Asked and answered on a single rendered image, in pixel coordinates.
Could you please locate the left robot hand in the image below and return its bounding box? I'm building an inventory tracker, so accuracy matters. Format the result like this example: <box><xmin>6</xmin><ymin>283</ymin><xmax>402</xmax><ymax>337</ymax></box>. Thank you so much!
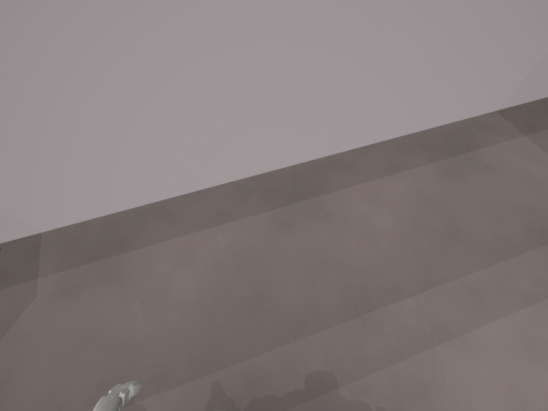
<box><xmin>93</xmin><ymin>381</ymin><xmax>140</xmax><ymax>411</ymax></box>

